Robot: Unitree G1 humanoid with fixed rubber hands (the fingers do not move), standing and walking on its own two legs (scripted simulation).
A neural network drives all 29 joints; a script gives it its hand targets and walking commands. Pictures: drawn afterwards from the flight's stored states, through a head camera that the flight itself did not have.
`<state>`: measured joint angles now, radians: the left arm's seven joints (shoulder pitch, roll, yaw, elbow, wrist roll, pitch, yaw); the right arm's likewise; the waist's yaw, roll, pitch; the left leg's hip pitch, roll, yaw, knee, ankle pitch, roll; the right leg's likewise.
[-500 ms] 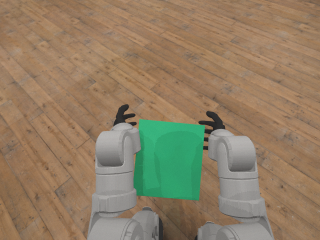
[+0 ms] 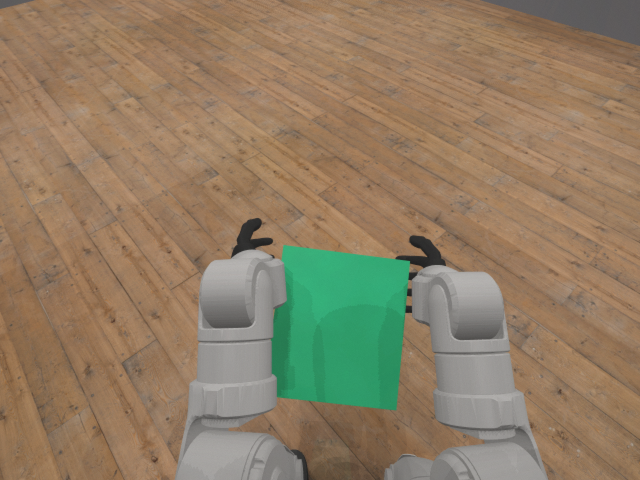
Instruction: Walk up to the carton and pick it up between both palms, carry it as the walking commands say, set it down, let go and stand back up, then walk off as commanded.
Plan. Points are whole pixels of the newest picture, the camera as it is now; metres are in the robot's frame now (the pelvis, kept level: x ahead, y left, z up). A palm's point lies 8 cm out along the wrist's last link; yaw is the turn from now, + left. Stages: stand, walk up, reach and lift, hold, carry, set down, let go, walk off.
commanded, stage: carry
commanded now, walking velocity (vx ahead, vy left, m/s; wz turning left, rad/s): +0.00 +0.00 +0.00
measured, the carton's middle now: (329, 315) +0.33 +0.01 -0.02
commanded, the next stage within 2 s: none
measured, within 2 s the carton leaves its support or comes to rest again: neither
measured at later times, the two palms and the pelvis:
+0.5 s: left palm (266, 324) +0.25 +0.08 +0.11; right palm (473, 330) +0.24 -0.14 +0.10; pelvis -0.06 -0.03 +0.01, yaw +0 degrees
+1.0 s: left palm (282, 346) +0.23 +0.06 +0.11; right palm (503, 353) +0.21 -0.16 +0.10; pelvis -0.09 -0.04 +0.02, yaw +0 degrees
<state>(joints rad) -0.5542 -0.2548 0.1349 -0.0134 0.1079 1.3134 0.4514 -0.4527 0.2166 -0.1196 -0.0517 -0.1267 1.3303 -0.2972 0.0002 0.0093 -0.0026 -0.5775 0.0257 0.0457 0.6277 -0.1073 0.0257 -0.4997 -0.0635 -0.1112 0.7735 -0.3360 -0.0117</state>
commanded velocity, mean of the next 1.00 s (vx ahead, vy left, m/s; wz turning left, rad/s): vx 0.00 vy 0.00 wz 0.00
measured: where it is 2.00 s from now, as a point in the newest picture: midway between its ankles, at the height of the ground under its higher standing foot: outside the picture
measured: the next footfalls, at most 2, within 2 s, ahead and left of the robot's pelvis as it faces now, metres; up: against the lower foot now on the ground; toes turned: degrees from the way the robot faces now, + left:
left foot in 0.28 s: +0.05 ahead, +0.07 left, +0.00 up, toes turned -7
right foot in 1.32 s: +0.00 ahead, -0.14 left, +0.00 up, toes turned +5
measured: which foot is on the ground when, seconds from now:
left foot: down 0.00-0.12, up 0.14-0.26, down 0.28-1.00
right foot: down 0.00-1.00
